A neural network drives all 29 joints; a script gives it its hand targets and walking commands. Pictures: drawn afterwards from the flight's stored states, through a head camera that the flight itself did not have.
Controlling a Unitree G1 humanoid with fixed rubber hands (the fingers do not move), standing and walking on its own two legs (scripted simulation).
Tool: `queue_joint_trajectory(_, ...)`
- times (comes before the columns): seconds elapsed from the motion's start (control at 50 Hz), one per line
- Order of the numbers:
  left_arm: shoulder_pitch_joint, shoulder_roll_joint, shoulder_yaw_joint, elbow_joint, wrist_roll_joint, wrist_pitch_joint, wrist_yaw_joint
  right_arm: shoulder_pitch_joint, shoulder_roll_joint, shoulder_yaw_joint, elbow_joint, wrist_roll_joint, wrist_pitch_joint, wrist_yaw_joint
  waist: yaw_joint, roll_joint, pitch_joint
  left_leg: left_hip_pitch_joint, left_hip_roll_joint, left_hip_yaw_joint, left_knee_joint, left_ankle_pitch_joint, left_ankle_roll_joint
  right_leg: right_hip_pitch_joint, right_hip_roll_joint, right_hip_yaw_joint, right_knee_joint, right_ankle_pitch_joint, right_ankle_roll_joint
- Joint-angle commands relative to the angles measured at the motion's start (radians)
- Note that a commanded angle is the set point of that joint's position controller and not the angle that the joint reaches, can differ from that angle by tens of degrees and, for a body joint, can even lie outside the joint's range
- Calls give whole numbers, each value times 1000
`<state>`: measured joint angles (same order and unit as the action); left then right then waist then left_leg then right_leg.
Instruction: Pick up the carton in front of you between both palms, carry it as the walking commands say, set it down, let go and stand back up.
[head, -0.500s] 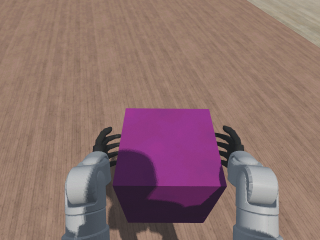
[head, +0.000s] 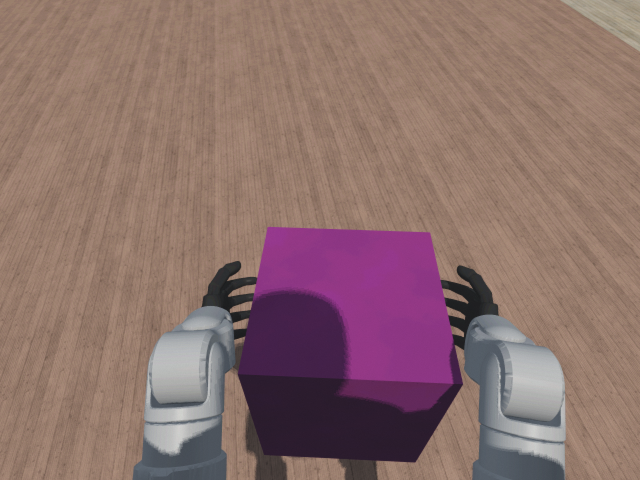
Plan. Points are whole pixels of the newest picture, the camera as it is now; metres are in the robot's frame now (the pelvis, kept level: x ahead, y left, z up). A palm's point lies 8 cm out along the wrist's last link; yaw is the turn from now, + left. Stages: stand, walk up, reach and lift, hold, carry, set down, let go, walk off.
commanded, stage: carry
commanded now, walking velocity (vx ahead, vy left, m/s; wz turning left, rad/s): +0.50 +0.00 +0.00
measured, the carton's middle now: (343, 348) +0.28 +0.00 -0.02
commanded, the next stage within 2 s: none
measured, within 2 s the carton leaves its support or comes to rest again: neither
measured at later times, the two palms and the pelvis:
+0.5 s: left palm (244, 132) +0.62 +0.17 +0.08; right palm (423, 133) +0.60 -0.13 +0.09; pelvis +0.34 +0.04 +0.00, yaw -4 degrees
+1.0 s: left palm (284, 60) +0.89 +0.13 +0.07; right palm (422, 64) +0.89 -0.17 +0.07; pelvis +0.62 -0.01 +0.01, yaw +0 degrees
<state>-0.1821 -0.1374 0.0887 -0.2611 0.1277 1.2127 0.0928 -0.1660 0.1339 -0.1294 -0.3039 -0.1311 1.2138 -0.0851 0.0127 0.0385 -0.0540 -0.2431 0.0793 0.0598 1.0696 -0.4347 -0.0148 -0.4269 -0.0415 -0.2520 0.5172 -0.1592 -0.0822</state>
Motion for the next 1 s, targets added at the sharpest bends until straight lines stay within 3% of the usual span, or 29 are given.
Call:
queue_joint_trajectory(0.0,-447,-1011,-705,-120,-439,-37,-277,-472,995,767,-76,440,-23,272,0,-88,-352,-403,52,-69,150,97,38,585,-321,446,-246,296,-80)
queue_joint_trajectory(0.04,-446,-1027,-714,-148,-444,-54,-277,-446,1027,779,-80,442,-44,268,-4,-121,-358,-348,55,-39,33,160,32,529,-292,349,-293,215,-48)
queue_joint_trajectory(0.1,-398,-1011,-720,-164,-445,-64,-284,-378,1033,785,-80,421,-66,254,-1,-147,-318,-377,43,11,-136,197,8,524,-271,269,-339,180,-65)
queue_joint_trajectory(0.18,-369,-960,-722,-191,-445,-63,-288,-353,1000,791,-109,414,-69,242,0,-164,-235,-390,23,79,-373,307,-11,539,-220,168,-346,262,-53)
queue_joint_trajectory(0.28,-369,-865,-701,-229,-426,-27,-268,-381,900,778,-168,429,-25,238,3,-187,-147,-323,-14,137,-547,415,17,551,-202,106,-320,374,-24)
queue_joint_trajectory(0.32,-366,-830,-689,-222,-416,-6,-260,-385,863,762,-160,429,-1,241,0,-200,-144,-234,-31,160,-588,401,36,559,-200,81,-247,495,-3)
queue_joint_trajectory(0.36,-382,-801,-686,-219,-416,15,-256,-371,840,738,-130,424,16,243,-28,-154,-232,75,-105,240,-647,346,43,460,-142,-3,17,576,44)
queue_joint_trajectory(0.38,-398,-783,-684,-216,-415,24,-254,-371,826,726,-121,422,24,245,-48,-77,-291,297,7,90,-652,266,56,287,-118,15,213,359,74)
queue_joint_trajectory(0.4,-429,-792,-698,-241,-422,39,-251,-376,811,709,-89,408,22,249,-51,200,-402,549,305,-404,-740,96,211,-19,-10,52,567,84,127)
queue_joint_trajectory(0.42,-440,-787,-692,-226,-421,42,-254,-361,847,712,-68,418,21,250,-42,268,-369,546,363,-594,-870,245,253,-200,55,155,730,-305,111)
queue_joint_trajectory(0.44,-452,-828,-702,-192,-423,39,-257,-385,868,713,-83,423,20,252,-40,188,-348,512,345,-460,-836,382,241,-236,-10,240,822,-299,83)
queue_joint_trajectory(0.48,-480,-898,-711,-182,-430,21,-263,-436,932,723,-92,436,10,257,-34,15,-318,380,293,-259,-807,535,178,-220,-86,261,735,-190,57)
queue_joint_trajectory(0.52,-493,-940,-717,-184,-434,5,-260,-471,962,734,-113,451,0,263,-25,46,-313,293,246,-136,-856,437,127,-157,-96,234,614,-101,64)
queue_joint_trajectory(0.56,-483,-954,-725,-191,-428,-7,-251,-466,965,735,-128,460,-4,269,-26,85,-297,289,225,-76,-894,398,127,-171,-87,198,522,-59,81)
queue_joint_trajectory(0.62,-464,-941,-726,-209,-415,-8,-234,-445,936,728,-145,460,-1,271,-22,101,-254,324,194,23,-866,658,135,-202,-63,135,347,-17,104)
queue_joint_trajectory(0.68,-418,-914,-721,-192,-406,6,-229,-383,896,706,-118,435,10,269,-23,126,-220,334,152,115,-817,883,111,-154,-21,76,147,60,105)
queue_joint_trajectory(0.72,-412,-903,-720,-179,-411,15,-236,-356,886,692,-93,413,15,267,-29,142,-210,345,138,152,-786,959,88,-93,12,41,42,160,107)
queue_joint_trajectory(0.76,-410,-899,-720,-168,-421,21,-248,-350,888,691,-77,398,16,265,-30,146,-212,336,133,166,-718,918,63,12,28,18,-44,246,102)
queue_joint_trajectory(0.8,-411,-905,-717,-153,-423,21,-260,-365,889,697,-63,394,16,267,-8,80,-224,249,85,205,-553,847,9,242,47,-7,-222,407,100)
queue_joint_trajectory(0.82,-422,-898,-710,-146,-423,22,-266,-371,887,701,-50,393,13,268,-9,34,-257,144,65,186,-461,671,-22,414,-50,74,-203,616,98)
queue_joint_trajectory(0.84,-421,-899,-699,-122,-416,20,-272,-397,895,715,-55,400,17,267,2,-148,-361,-47,23,135,-262,249,-47,677,-275,282,-43,1102,2)
queue_joint_trajectory(0.86,-375,-906,-683,-77,-414,9,-274,-399,900,728,-61,411,20,267,10,-248,-466,-152,-39,41,-146,-131,-56,784,-367,416,-48,1213,-120)
queue_joint_trajectory(0.88,-364,-934,-683,-80,-416,-5,-276,-405,913,737,-70,419,12,267,6,-217,-467,-170,-29,-21,-125,-181,-48,731,-376,407,-107,1088,-144)
queue_joint_trajectory(0.9,-379,-972,-682,-88,-417,-19,-277,-441,943,750,-89,428,1,269,1,-199,-456,-168,-16,-49,-176,-185,-30,679,-351,378,-150,918,-127)
queue_joint_trajectory(0.92,-403,-999,-681,-102,-418,-30,-276,-472,972,765,-103,438,-9,270,-9,-180,-430,-124,20,-56,-340,-182,-12,593,-308,311,-174,748,-86)
queue_joint_trajectory(0.94,-428,-1018,-686,-121,-425,-37,-276,-497,992,774,-117,450,-19,269,-11,-198,-397,-80,8,-35,-461,-155,-6,539,-275,279,-185,683,-51)
queue_joint_trajectory(0.98,-415,-1020,-689,-148,-429,-47,-273,-474,1009,787,-128,454,-33,262,-5,-188,-433,-1,-24,16,-536,-28,-6,503,-248,229,-181,536,-48)
